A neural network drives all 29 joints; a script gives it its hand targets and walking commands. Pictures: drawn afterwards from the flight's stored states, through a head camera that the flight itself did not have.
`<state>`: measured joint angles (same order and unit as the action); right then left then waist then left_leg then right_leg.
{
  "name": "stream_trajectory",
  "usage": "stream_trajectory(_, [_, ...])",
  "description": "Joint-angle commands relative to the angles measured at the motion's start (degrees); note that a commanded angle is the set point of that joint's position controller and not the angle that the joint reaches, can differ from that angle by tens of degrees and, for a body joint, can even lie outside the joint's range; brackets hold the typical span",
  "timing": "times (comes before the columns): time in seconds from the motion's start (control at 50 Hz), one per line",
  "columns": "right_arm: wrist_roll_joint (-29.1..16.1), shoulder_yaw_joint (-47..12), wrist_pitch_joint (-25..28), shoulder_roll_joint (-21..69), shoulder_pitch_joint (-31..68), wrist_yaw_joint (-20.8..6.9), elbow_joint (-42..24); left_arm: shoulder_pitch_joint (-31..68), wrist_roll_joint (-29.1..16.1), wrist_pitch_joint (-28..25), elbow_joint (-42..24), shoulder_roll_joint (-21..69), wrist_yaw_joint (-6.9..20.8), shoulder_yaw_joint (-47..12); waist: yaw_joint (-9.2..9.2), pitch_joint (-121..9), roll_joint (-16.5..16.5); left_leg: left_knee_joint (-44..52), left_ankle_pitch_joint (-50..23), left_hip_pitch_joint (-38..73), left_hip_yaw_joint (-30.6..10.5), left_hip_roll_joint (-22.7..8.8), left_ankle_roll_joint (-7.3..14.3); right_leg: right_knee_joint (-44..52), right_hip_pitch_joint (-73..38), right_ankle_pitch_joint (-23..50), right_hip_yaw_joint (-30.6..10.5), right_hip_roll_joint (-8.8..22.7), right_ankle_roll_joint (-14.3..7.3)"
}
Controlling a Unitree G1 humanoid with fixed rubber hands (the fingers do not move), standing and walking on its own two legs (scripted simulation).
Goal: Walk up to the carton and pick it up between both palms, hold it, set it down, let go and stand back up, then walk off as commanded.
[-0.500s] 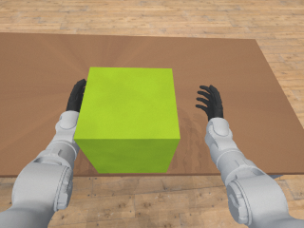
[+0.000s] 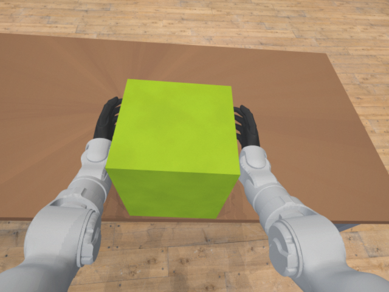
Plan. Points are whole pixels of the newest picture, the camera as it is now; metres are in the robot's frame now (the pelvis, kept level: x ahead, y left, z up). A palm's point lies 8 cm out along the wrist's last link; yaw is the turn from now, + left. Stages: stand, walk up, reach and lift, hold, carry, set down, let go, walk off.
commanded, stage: reach and lift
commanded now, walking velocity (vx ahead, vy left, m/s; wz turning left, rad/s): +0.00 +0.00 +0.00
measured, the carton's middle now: (176, 156) +0.40 +0.06 +0.00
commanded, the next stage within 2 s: none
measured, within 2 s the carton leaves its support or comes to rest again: leaves its support in 1.34 s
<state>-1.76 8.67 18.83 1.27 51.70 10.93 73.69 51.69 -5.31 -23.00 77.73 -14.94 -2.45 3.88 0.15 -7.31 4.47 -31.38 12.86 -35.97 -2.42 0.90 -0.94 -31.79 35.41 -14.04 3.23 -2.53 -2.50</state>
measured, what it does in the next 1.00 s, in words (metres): stands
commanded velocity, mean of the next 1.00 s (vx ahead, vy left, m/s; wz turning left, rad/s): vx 0.00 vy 0.00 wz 0.00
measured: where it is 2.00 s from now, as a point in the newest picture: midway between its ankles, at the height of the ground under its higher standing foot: outside the picture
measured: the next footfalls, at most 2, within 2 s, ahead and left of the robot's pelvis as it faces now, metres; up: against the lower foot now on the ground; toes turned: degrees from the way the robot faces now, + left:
none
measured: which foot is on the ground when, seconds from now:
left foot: down 0.00-1.00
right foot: down 0.00-1.00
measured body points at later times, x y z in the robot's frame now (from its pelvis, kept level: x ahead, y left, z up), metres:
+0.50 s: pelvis +0.00 +0.03 +0.00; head +0.10 +0.06 +0.44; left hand +0.44 +0.20 +0.03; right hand +0.42 -0.10 +0.03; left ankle +0.01 +0.13 -0.73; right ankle +0.00 -0.07 -0.73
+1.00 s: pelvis +0.01 +0.04 +0.01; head +0.10 +0.06 +0.45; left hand +0.44 +0.20 +0.03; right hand +0.42 -0.10 +0.03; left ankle +0.01 +0.13 -0.73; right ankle +0.00 -0.07 -0.73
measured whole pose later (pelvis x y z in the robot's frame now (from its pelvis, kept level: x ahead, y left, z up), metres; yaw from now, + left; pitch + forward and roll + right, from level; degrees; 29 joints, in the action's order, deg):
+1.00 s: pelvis +0.01 +0.04 +0.01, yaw -1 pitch +18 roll -3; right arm 18.6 31.4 23.6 4.0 42.7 5.5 62.8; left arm 47.3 13.4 -20.6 67.3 -4.0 -6.2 18.5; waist 0.1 -7.3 1.0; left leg -31.4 13.1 -36.1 -2.4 0.9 1.4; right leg -23.8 31.6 -10.2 3.2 -2.7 -1.6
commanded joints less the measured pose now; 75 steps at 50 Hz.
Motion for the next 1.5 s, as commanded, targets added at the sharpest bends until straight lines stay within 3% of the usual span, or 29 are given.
stream_trajectory(0.0, [9.46,9.14,3.6,-0.01,19.72,-0.18,-8.85,23.34,9.85,-0.25,-13.64,9.46,0.47,10.51,-2.08,-43.51,-9.81,-3.3,-25.25,9.67,3.83,-1.28,-3.23,0.83,-24.92,25.49,-2.13,3.24,3.13])
stream_trajectory(0.1, [15.07,10.88,4.56,9.88,20.8,-2.22,-9.9,22.7,15.9,-0.12,-10.65,15.43,2.93,13.51,-1.19,-42.48,-7.91,-1.87,-24.26,7.43,4.79,-0.4,-2.37,0.57,-30.15,30.94,-2.4,4.21,3.85])
stream_trajectory(0.12, [16.65,11.0,5.4,12.89,20.31,-3.17,-10.13,20.21,18.1,-0.14,-10.81,19.87,3.68,15.11,-0.18,-40.76,-7.7,-1.15,-24.76,8.84,4.71,-0.39,-2.36,0.82,-31.39,31.53,-2.41,4.14,3.83])
stream_trajectory(0.14, [19.24,13.09,5.8,15.32,21.43,-3.9,-9.86,23.25,19.47,0.01,-11.12,23.4,4.31,14.72,-1.43,-40.49,-8.81,-0.34,-24.13,10.92,4.69,-0.52,-2.88,1.7,-29.42,28.42,-1.26,3.28,3.59])
stream_trajectory(0.2, [26.26,11.3,6.93,32.62,21.23,-9.2,-10.54,22.02,23.86,-0.9,-11.3,41.8,7.5,9.8,-1.76,-39.82,-11.08,0.1,-28.05,18.88,4.53,-0.84,-3.93,4.22,-27.08,26.51,0.68,2.7,1.79])
stream_trajectory(0.28, [29.52,12.34,7.02,32.29,16.81,-11.2,-7.39,18.29,25.8,-0.11,-9.23,44.72,7.26,9.17,-1.44,-35.34,-12.33,1.27,-31.19,23.6,4.25,-1.52,-4.88,5.94,-26.08,25.96,1.81,1.26,1.24])
stream_trajectory(0.34, [32.26,13.31,6.33,32.19,16.97,-12.17,-7.95,17.52,26.63,0.01,-7.14,44.22,6.89,10.79,-1.14,-34.06,-9.29,1.8,-26.87,22.53,4.47,-1.92,-3.95,6.47,-23.94,22.02,1.87,1.22,1.14])
stream_trajectory(0.36, [31.48,13.41,6.98,31.19,17.5,-12.77,-8.47,17.03,26.92,-0.14,-8.71,45.29,6.29,10.1,-1.0,-34.22,-11.31,1.66,-28.75,24.18,3.97,-2.09,-4.71,6.69,-23.39,21.3,2.23,0.85,0.84])
stream_trajectory(0.38, [31.94,12.9,6.97,31.67,16.3,-12.94,-8.15,14.94,27.17,0.05,-7.89,44.92,6.2,11.04,-0.36,-32.75,-10.45,2.05,-30.1,24.73,4.16,-2.21,-4.52,7.29,-23.16,21.73,2.27,0.79,0.85])
stream_trajectory(0.4, [32.37,14.1,5.86,30.69,16.99,-13.06,-7.83,17.2,27.48,0.57,-8.5,43.47,5.99,11.64,-1.45,-31.56,-9.4,2.71,-26.93,24.76,4.12,-2.11,-4.14,7.93,-23.16,19.77,1.97,1.07,0.96])
stream_trajectory(0.48, [31.52,12.41,6.8,31.57,15.54,-13.98,-7.89,17.38,26.79,-0.52,-11.0,46.07,4.36,8.73,-1.15,-34.67,-11.64,1.05,-33.03,29.61,2.93,-3.5,-5.84,8.33,-18.44,18.64,2.71,0.27,0.17])
stream_trajectory(0.54, [31.98,13.15,5.86,31.2,14.42,-14.46,-8.15,16.85,28.01,0.76,-10.31,45.72,4.46,10.09,-1.56,-31.66,-10.77,2.46,-29.02,29.63,3.46,-3.35,-5.14,9.18,-19.18,16.13,2.89,0.57,-0.04])
stream_trajectory(0.6, [31.32,13.05,5.58,31.05,14.34,-14.74,-8.12,16.26,27.65,0.98,-11.92,45.35,3.83,9.15,-0.33,-31.88,-12.48,2.32,-28.84,29.24,3.35,-3.46,-5.23,8.93,-19.17,16.45,2.59,0.82,0.0])
stream_trajectory(0.62, [31.38,13.13,5.99,31.23,15.37,-14.49,-9.33,16.38,27.26,1.22,-11.13,46.22,3.83,9.13,-1.49,-32.28,-11.03,1.88,-31.03,30.61,3.17,-3.56,-5.41,9.22,-18.28,17.78,3.14,0.24,0.23])
stream_trajectory(0.66, [31.22,11.92,5.78,31.45,14.86,-14.62,-8.37,15.92,28.42,1.51,-10.97,46.06,3.8,9.96,-0.05,-31.97,-11.56,2.24,-29.84,28.15,3.71,-3.29,-5.14,8.92,-19.86,18.23,2.32,0.83,0.23])
stream_trajectory(0.68, [31.72,12.44,6.0,32.33,14.79,-14.39,-8.99,16.19,27.84,1.54,-11.31,47.42,3.82,9.22,-1.26,-33.0,-10.31,2.46,-28.86,27.97,3.64,-3.11,-4.98,9.57,-20.15,18.37,2.81,0.59,0.36])
stream_trajectory(0.74, [30.71,11.7,6.11,31.91,15.11,-14.5,-8.08,16.95,27.89,1.44,-11.46,47.06,3.67,8.89,-1.29,-32.32,-11.07,1.91,-30.98,28.15,3.43,-3.11,-5.16,8.95,-19.73,19.56,2.4,0.62,0.28])
stream_trajectory(0.82, [31.23,9.8,5.64,32.58,14.8,-14.42,-9.13,16.45,27.91,1.22,-11.1,46.39,3.95,9.91,0.14,-32.36,-8.01,2.82,-27.98,26.13,4.0,-3.06,-4.29,8.64,-23.01,20.36,2.46,1.07,0.93])
stream_trajectory(0.84, [30.59,10.05,6.11,33.96,14.32,-14.22,-8.98,15.3,27.98,1.14,-11.3,46.83,3.69,9.32,0.07,-31.86,-9.35,2.78,-27.91,25.25,4.04,-2.83,-4.3,8.21,-23.79,21.86,2.37,1.17,0.76])
stream_trajectory(0.88, [30.5,9.36,6.85,33.69,14.6,-13.91,-9.34,16.43,27.4,0.98,-12.64,48.18,3.55,7.8,-0.84,-34.26,-10.3,2.22,-30.82,27.08,3.32,-3.11,-5.21,8.2,-22.23,21.77,2.64,0.85,0.61])
stream_trajectory(0.92, [30.2,8.03,7.49,34.1,14.12,-14.22,-9.77,15.17,27.16,0.73,-12.4,49.33,3.31,7.03,0.04,-35.31,-11.21,1.75,-32.29,28.53,3.78,-3.28,-5.43,8.77,-20.81,21.79,2.6,0.75,0.19])
stream_trajectory(1.04, [30.24,7.3,8.29,33.52,15.99,-13.79,-9.12,17.22,27.46,-0.24,-11.92,47.82,3.08,7.85,0.34,-36.63,-9.28,1.96,-32.23,27.31,3.78,-3.19,-4.85,8.63,-23.1,24.05,2.26,0.9,0.8])
stream_trajectory(1.06, [30.2,7.7,9.1,33.74,16.35,-13.7,-9.71,18.24,27.02,-0.41,-12.85,49.02,3.07,6.51,-0.35,-38.01,-10.97,2.25,-33.6,28.46,3.48,-3.16,-5.42,8.81,-23.19,24.54,2.66,0.95,0.74])
stream_trajectory(1.14, [30.55,5.4,12.3,34.12,18.44,-13.28,-12.53,20.53,24.67,-3.42,-16.03,50.75,2.43,3.0,-0.77,-43.62,-9.58,1.11,-39.1,30.34,2.85,-3.61,-6.13,8.56,-22.82,28.27,3.13,0.5,1.1])
stream_trajectory(1.16, [29.72,4.27,13.01,34.07,18.68,-13.29,-11.71,19.58,25.06,-3.71,-15.73,50.87,2.4,3.35,0.18,-44.09,-9.28,0.65,-41.02,29.99,2.76,-3.47,-6.22,8.42,-23.55,30.54,2.64,0.55,1.07])
stream_trajectory(1.26, [29.38,2.82,16.44,33.17,20.99,-13.17,-13.14,21.81,24.47,-5.96,-18.26,52.64,1.56,0.81,-0.08,-48.01,-9.88,0.19,-45.18,32.96,2.65,-3.89,-6.93,9.05,-21.56,31.84,3.07,0.09,1.05])
stream_trajectory(1.32, [30.53,3.55,18.25,31.23,20.75,-13.26,-10.73,23.13,25.01,-6.81,-18.13,53.54,1.06,-0.45,-0.01,-48.14,-11.72,0.36,-43.81,34.52,2.43,-4.2,-7.59,10.18,-18.2,28.09,3.52,-0.05,0.61])
stream_trajectory(1.36, [31.01,4.35,18.67,29.96,20.19,-13.04,-9.37,24.1,25.4,-6.94,-18.21,51.77,1.22,-0.13,-0.84,-45.1,-10.39,1.29,-41.53,35.1,1.96,-4.61,-7.6,10.94,-17.38,24.98,3.86,-0.11,0.59])
stream_trajectory(1.48, [31.77,4.66,20.12,29.11,22.8,-12.9,-8.25,25.76,26.22,-7.93,-17.01,50.44,1.09,0.67,0.76,-44.54,-9.32,3.73,-31.83,31.68,2.97,-4.12,-6.5,11.09,-16.99,20.59,3.49,0.15,0.38])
